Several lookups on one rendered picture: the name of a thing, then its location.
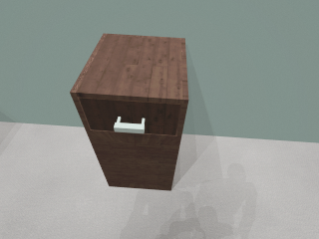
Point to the handle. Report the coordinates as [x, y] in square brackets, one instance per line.
[129, 127]

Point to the cabinet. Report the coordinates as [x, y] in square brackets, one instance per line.
[135, 68]

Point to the drawer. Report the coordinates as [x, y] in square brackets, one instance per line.
[160, 118]

